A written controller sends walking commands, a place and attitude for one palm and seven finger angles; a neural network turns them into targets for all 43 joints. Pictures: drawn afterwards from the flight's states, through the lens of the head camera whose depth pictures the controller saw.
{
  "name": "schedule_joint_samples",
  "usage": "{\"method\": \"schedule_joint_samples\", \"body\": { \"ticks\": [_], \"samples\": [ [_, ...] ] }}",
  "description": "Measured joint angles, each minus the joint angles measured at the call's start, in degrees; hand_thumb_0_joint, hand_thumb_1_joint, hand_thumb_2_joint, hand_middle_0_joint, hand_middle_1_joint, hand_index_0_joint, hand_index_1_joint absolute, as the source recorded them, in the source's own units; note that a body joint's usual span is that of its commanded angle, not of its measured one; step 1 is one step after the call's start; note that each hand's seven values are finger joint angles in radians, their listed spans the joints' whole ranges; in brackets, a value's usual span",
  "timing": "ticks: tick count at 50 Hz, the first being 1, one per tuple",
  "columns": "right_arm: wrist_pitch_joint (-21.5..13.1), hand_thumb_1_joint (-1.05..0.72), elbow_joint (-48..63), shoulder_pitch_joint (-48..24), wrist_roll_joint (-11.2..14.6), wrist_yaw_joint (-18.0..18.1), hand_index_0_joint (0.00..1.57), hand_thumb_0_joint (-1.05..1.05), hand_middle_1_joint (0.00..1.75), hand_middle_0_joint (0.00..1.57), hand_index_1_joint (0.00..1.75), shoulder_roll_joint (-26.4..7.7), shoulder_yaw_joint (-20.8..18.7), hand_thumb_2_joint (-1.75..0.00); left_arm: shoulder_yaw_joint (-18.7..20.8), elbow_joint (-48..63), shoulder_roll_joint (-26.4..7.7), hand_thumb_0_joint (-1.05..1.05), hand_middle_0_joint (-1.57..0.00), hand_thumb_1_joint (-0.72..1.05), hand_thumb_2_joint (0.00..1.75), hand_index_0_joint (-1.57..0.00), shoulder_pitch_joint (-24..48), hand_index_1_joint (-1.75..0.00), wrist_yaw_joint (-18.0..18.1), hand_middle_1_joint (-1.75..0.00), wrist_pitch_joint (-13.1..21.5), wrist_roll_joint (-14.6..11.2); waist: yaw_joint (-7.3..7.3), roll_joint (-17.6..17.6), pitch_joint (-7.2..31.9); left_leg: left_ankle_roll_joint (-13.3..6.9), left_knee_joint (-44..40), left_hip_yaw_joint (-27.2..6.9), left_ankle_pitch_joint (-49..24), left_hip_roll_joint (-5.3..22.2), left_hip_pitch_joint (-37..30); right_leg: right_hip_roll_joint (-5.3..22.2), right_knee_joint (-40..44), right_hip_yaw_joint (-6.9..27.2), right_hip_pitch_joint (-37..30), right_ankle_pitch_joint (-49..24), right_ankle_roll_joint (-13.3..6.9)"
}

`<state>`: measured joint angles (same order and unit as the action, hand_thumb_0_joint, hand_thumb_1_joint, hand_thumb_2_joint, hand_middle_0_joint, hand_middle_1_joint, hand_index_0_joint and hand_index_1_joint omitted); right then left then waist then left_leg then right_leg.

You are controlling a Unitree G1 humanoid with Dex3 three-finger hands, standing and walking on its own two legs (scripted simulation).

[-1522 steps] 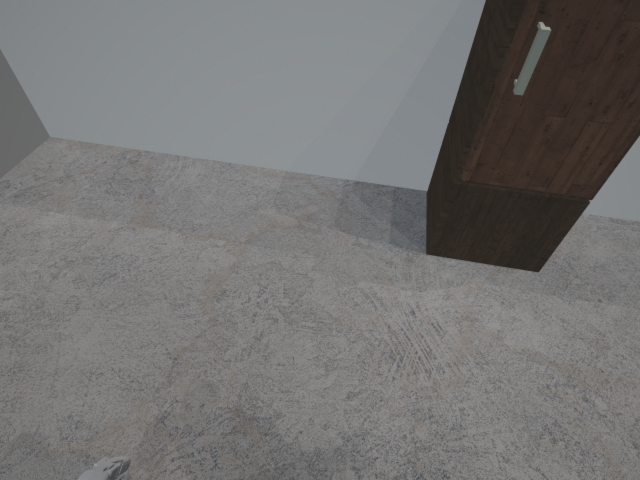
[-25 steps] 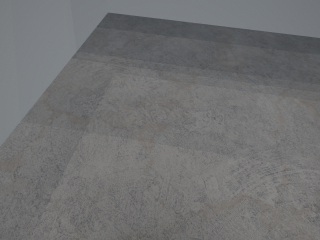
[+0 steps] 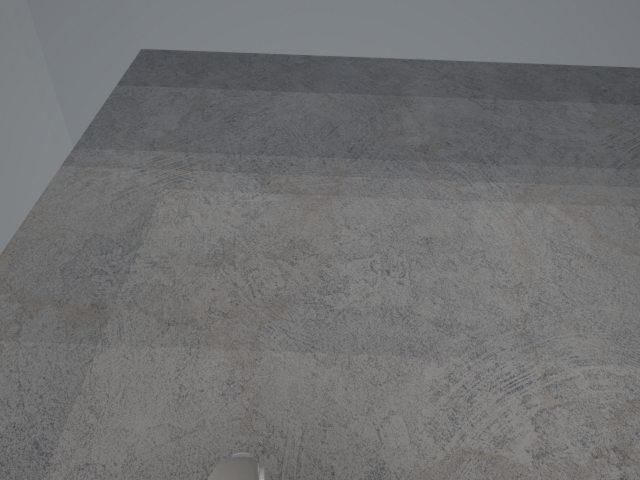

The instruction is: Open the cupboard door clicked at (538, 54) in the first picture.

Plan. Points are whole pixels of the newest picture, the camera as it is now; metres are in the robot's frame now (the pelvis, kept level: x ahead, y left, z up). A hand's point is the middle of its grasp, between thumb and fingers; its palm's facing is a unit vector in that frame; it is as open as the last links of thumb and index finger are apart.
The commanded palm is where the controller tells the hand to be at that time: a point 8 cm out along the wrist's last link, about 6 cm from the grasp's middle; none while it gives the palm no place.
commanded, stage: turn to face it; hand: left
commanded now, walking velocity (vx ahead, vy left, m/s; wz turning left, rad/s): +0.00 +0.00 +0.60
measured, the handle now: out of the picture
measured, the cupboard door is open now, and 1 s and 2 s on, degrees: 41 41 41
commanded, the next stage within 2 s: none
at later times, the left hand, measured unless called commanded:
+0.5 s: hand (184, 456) +0.18 +0.21 -0.17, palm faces +0.27 -0.92 -0.28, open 7.4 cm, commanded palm none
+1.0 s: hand out of the picture +0.11 +0.18 -0.19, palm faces +0.57 -0.78 -0.27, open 7.4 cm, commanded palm none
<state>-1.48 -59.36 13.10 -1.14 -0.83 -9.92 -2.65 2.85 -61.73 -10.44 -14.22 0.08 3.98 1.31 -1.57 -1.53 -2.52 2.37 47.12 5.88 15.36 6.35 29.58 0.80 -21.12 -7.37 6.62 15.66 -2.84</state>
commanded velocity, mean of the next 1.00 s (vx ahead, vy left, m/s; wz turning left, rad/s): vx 0.00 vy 0.00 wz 0.60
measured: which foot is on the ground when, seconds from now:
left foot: up 0.00-0.10, down 0.12-0.50, up 0.52-0.82, down 0.84-1.00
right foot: down 0.00-0.14, up 0.16-0.48, down 0.50-0.84, up 0.86-1.00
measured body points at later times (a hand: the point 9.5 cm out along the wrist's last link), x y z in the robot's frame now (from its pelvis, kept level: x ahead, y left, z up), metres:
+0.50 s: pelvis +0.13 -0.03 -0.02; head +0.17 -0.02 +0.43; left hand +0.16 +0.25 -0.15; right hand +0.26 -0.25 -0.17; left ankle +0.16 +0.12 -0.75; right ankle +0.17 -0.15 -0.75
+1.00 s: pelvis +0.17 -0.05 -0.02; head +0.20 -0.01 +0.43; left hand +0.08 +0.22 -0.17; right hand +0.41 -0.20 -0.15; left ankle +0.13 +0.08 -0.75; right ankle +0.24 -0.17 -0.69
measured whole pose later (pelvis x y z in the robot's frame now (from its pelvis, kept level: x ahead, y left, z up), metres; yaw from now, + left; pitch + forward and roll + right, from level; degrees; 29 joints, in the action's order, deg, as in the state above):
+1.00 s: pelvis +0.17 -0.05 -0.02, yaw +34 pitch +0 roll +0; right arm 2.0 -50.6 6.7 -1.6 -0.6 -13.7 -3.0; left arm 4.0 -52.4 -15.2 -9.7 0.4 -3.8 1.3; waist 0.5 -2.2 -6.7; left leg 0.3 34.7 0.6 14.9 0.6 19.5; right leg 5.6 -59.8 -2.3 26.5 27.9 4.4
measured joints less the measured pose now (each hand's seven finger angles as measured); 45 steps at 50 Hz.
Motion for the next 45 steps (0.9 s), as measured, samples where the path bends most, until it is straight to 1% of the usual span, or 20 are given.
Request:
{"method": "schedule_joint_samples", "body": {
  "ticks": [4,6,7,9,11,13,16,19,22,24,25,27,30,32,34,39,41,42,43,45],
  "samples": [
    [-0.2,-0.91,0.8,-2.7,0.2,-0.2,0.2,0.01,0.3,0.19,0.3,0.6,0.6,-0.9,-0.6,-1.4,0.8,0.0,-0.2,0.93,0.89,-0.2,-1.3,-0.3,0.1,-0.3,-0.4,-0.1,0.73,0.0,-1.0,-1.0,-9.1,1.0,-4.6,-2.0,-1.7,0.0,-0.9,-2.3,-4.7,4.4,1.3],
    [-0.6,-0.91,1.4,-3.1,0.0,-0.3,0.2,0.0,0.3,0.19,0.3,0.5,1.0,-0.9,-0.7,-1.4,1.1,0.0,-0.2,0.92,0.89,-0.2,-2.3,-0.3,0.4,-0.3,-0.9,-0.3,1.05,0.1,-1.2,-2.2,-13.8,1.5,-11.7,-3.2,-4.3,0.6,-6.5,-3.5,-5.0,8.6,2.3],
    [-0.8,-0.91,1.9,-3.2,-0.3,-0.2,0.2,0.0,0.3,0.19,0.3,0.1,1.0,-0.9,-0.7,-1.2,1.4,0.0,-0.2,0.92,0.89,-0.2,-2.8,-0.3,0.4,-0.3,-1.4,-0.6,1.15,0.7,-1.0,-4.2,-13.5,1.0,-10.7,-3.3,-4.9,1.0,-12.7,-4.0,-2.9,10.7,3.0],
    [-0.6,-0.91,2.4,-4.0,-0.5,0.4,0.2,0.0,0.3,0.2,0.3,0.4,1.0,-0.9,-0.7,-0.6,0.9,0.01,-0.2,0.92,0.89,-0.2,-2.0,-0.3,0.7,-0.3,-2.9,-0.9,0.93,-0.2,-1.5,-6.1,-9.9,0.4,-4.6,-4.6,-4.3,1.6,-29.3,-0.7,3.6,16.2,4.0],
    [-0.2,-0.91,3.0,-4.1,-0.5,0.9,0.2,0.0,0.3,0.2,0.3,0.6,1.0,-0.9,-0.3,0.6,0.4,0.01,-0.2,0.92,0.89,-0.2,-0.3,-0.29,0.8,-0.3,-4.0,-0.6,1.21,-0.7,-2.0,-5.9,-9.6,-0.4,-3.0,-5.6,-4.6,1.6,-40.8,2.2,9.9,16.4,4.7],
    [0.3,-0.91,3.3,-3.8,-0.5,1.3,0.2,0.0,0.3,0.2,0.3,0.4,1.0,-0.9,0.2,2.1,0.1,0.01,-0.2,0.91,0.89,-0.2,2.0,-0.29,0.7,-0.3,-4.6,-0.4,1.62,-0.3,-2.3,-5.3,-11.5,-1.7,-4.0,-6.3,-5.2,2.1,-45.0,3.9,15.0,13.7,5.5],
    [1.2,-0.91,3.4,-3.7,-0.5,1.4,0.2,0.0,0.3,0.2,0.3,-0.1,0.8,-0.9,0.7,4.8,-0.2,0.01,-0.2,0.91,0.89,-0.2,4.7,-0.29,0.4,-0.3,-4.9,-0.2,2.09,0.6,-2.6,-5.1,-14.7,-3.6,-5.5,-6.9,-6.2,3.0,-42.5,5.9,19.5,10.1,6.2],
    [2.0,-0.9,3.9,-3.5,-0.6,1.1,0.2,0.0,0.3,0.2,0.3,-0.6,0.4,-0.89,1.0,6.9,-0.8,0.01,-0.2,0.91,0.89,-0.2,6.1,-0.29,0.4,-0.3,-5.3,-0.1,1.68,1.7,-2.3,-4.2,-16.5,-5.7,-6.3,-6.9,-6.6,3.2,-35.9,6.8,20.5,9.2,6.5],
    [2.9,-0.9,4.5,-3.1,-0.8,0.8,0.2,0.01,0.3,0.2,0.3,-1.3,-0.4,-0.89,1.2,8.3,-1.4,0.0,-0.2,0.91,0.89,-0.2,6.8,-0.29,0.4,-0.3,-5.5,-0.1,0.88,2.9,-1.7,-2.9,-16.5,-8.2,-6.2,-6.7,-6.5,2.4,-26.8,6.7,18.2,8.6,6.4],
    [3.5,-0.9,4.8,-2.7,-0.6,0.6,0.2,0.01,0.3,0.2,0.3,-1.8,-1.0,-0.89,1.2,9.1,-1.9,0.0,-0.2,0.91,0.89,-0.2,6.5,-0.29,0.4,-0.3,-5.1,-0.1,0.61,3.2,-1.0,-1.8,-15.2,-9.8,-5.3,-6.7,-5.8,1.6,-18.0,6.2,14.5,5.6,6.2],
    [3.9,-0.9,5.1,-2.3,-0.3,0.5,0.2,0.01,0.3,0.2,0.3,-2.0,-1.3,-0.89,1.1,9.7,-2.4,0.0,-0.2,0.91,0.89,-0.2,5.9,-0.29,0.4,-0.3,-4.7,0.1,0.7,2.6,-0.4,-1.6,-13.3,-10.0,-3.6,-7.2,-4.9,2.0,-13.0,6.3,12.6,3.0,5.4],
    [4.5,-0.9,4.8,-2.7,-0.1,0.4,0.2,0.01,0.3,0.2,0.3,-3.1,-2.2,-0.9,1.0,9.9,-2.1,0.0,-0.2,0.91,0.89,-0.2,5.7,-0.29,0.8,-0.3,-4.3,0.5,0.81,2.9,-0.9,-1.0,-3.2,-9.6,6.7,-7.4,-1.8,2.3,-14.0,4.9,12.2,1.0,4.0],
    [5.2,-0.91,4.8,-2.9,-0.2,-0.1,0.2,0.01,0.3,0.2,0.3,-4.6,-2.9,-0.9,0.4,9.8,-1.3,0.0,-0.2,0.91,0.89,-0.2,4.3,-0.29,1.2,-0.3,-4.6,0.5,0.46,2.4,-1.0,-0.2,12.7,-6.5,10.7,-7.0,1.9,3.8,-12.4,2.5,9.4,2.7,3.1],
    [5.4,-0.91,5.1,-3.3,-0.1,-0.3,0.2,0.01,0.3,0.2,0.3,-5.0,-2.9,-0.9,0.2,9.6,-1.2,0.0,-0.2,0.91,0.89,-0.2,3.4,-0.29,1.3,-0.3,-4.6,0.5,0.28,1.1,-1.2,0.6,15.2,-4.2,10.8,-6.1,1.7,4.9,-10.3,1.3,7.5,2.5,3.0],
    [5.4,-0.91,5.5,-4.0,0.0,-0.5,0.2,0.01,0.3,0.2,0.3,-5.1,-2.6,-0.9,-0.1,9.4,-1.1,0.0,-0.2,0.91,0.89,-0.2,2.7,-0.29,1.2,-0.3,-4.4,0.5,0.32,-0.3,-1.8,1.1,11.3,-2.4,10.7,-5.4,-0.3,6.0,-9.0,0.0,6.1,2.3,3.0],
    [4.8,-0.91,6.8,-6.5,0.3,-0.8,0.2,0.01,0.3,0.19,0.3,-5.3,-1.7,-0.9,-0.6,9.1,-1.4,0.0,-0.2,0.91,0.89,-0.2,1.4,-0.3,0.6,-0.3,-4.0,0.5,1.27,-2.0,-3.8,0.6,-4.6,0.4,8.3,-5.4,-6.7,7.9,-11.1,-3.7,4.9,4.7,3.6],
    [4.2,-0.91,7.8,-7.1,0.2,-0.9,0.2,0.01,0.3,0.19,0.3,-5.5,-1.3,-0.9,-0.4,8.9,-1.8,0.0,-0.2,0.91,0.89,-0.2,0.5,-0.3,0.3,-0.3,-4.2,0.2,1.41,-2.1,-3.9,-0.4,-12.2,1.3,1.5,-5.8,-10.2,8.7,-15.3,-5.2,6.0,7.1,4.2],
    [3.6,-0.91,8.5,-7.1,0.0,-0.9,0.2,0.01,0.3,0.19,0.3,-5.9,-1.2,-0.9,-0.3,9.0,-2.0,0.0,-0.2,0.9,0.89,-0.2,0.0,-0.3,0.2,-0.3,-4.6,-0.1,1.34,-1.3,-3.4,-2.4,-14.2,0.4,-4.5,-5.2,-10.9,8.5,-19.7,-5.4,7.9,8.4,4.9],
    [3.1,-0.91,8.7,-7.5,0.0,-0.7,0.2,0.01,0.3,0.19,0.3,-5.5,-1.3,-0.9,-0.2,8.6,-2.7,0.01,-0.2,0.9,0.89,-0.2,0.3,-0.3,0.2,-0.3,-5.3,-0.3,1.28,-1.8,-3.6,-3.5,-12.1,-0.2,-4.0,-5.6,-9.9,8.6,-25.9,-3.3,10.5,11.9,5.8],
    [2.8,-0.91,9.0,-7.7,-0.1,-0.4,0.2,0.01,0.3,0.19,0.3,-4.6,-0.9,-0.9,0.3,8.4,-4.0,0.01,-0.2,0.91,0.89,-0.2,1.5,-0.3,0.6,-0.3,-6.9,-0.2,1.87,-2.7,-4.4,-3.9,-9.7,-1.0,0.3,-6.0,-9.5,7.3,-36.3,1.3,15.1,15.8,6.7]
  ]
}}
